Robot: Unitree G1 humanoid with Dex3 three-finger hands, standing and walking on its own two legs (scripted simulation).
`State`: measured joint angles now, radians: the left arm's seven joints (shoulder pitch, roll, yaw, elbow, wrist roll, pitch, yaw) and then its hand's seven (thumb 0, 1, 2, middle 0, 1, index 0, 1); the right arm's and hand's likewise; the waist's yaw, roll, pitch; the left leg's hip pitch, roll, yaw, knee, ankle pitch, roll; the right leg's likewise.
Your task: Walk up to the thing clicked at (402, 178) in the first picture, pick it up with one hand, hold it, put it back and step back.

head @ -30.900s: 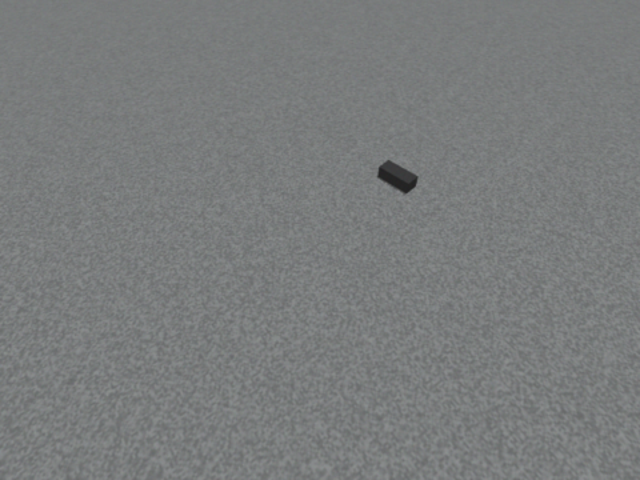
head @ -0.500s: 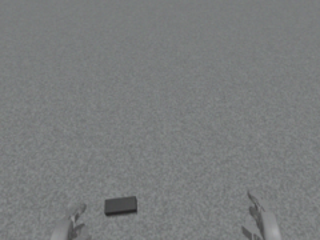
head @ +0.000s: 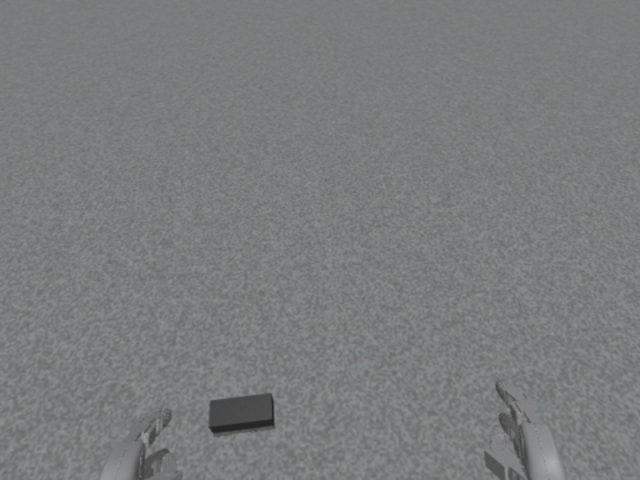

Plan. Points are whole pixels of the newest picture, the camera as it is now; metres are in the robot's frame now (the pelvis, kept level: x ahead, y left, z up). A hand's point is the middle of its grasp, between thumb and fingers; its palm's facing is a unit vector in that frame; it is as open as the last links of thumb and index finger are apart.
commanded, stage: stand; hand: left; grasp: from above
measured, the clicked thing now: (242, 413) +0.44 +0.23 -0.68
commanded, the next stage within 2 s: none
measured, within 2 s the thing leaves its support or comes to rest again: neither
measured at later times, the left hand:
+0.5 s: hand out of the picture +0.06 +0.24 -0.11, palm faces +0.03 -0.95 -0.32, open 7.4 cm
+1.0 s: hand out of the picture +0.04 +0.24 -0.10, palm faces +0.03 -0.94 -0.33, open 7.4 cm
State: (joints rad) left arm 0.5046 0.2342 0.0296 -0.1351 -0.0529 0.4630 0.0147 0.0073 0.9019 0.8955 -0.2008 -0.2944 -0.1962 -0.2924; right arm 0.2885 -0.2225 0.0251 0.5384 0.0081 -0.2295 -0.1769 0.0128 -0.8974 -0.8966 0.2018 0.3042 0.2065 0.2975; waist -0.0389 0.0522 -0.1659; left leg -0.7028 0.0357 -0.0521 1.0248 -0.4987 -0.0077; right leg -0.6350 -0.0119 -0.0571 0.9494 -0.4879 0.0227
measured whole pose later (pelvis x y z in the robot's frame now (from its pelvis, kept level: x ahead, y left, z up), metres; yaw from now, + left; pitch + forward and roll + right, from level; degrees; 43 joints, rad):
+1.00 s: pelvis -0.01 +0.00 +0.07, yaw +0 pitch -4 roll +0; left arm 0.16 0.29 0.04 1.13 0.03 0.00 0.02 0.00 0.90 0.90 -0.20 -0.30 -0.20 -0.30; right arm 0.15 -0.30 -0.04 1.12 -0.03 -0.01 -0.02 0.00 -0.90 -0.90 0.20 0.30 0.20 0.30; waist 0.01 0.01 0.06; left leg -0.11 0.00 0.00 0.38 -0.19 0.00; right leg -0.08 -0.04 -0.03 0.36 -0.20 0.03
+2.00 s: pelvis +0.01 -0.01 +0.07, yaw -1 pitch -2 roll +0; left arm 0.11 0.31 0.02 1.15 0.01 0.00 0.00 0.00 0.90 0.90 -0.20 -0.30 -0.20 -0.30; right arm 0.11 -0.33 -0.01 1.15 -0.02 -0.01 -0.01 0.00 -0.90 -0.90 0.20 0.30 0.20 0.30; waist 0.00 0.02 0.05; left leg -0.10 0.02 0.00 0.33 -0.18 -0.02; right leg -0.08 -0.03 -0.03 0.32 -0.20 0.02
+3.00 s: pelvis -0.07 +0.03 +0.06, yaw -3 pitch -1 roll -2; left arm 0.05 0.40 0.07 0.88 0.01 0.06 0.03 0.00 0.90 0.90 -0.20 -0.30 -0.20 -0.30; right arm 0.13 -0.35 -0.05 0.95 -0.03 0.02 -0.01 0.00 -0.90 -0.90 0.20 0.30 0.21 0.30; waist -0.02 -0.04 0.20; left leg -0.27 0.00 0.01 0.56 -0.27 0.05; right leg -0.47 0.12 0.15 1.14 -0.50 -0.02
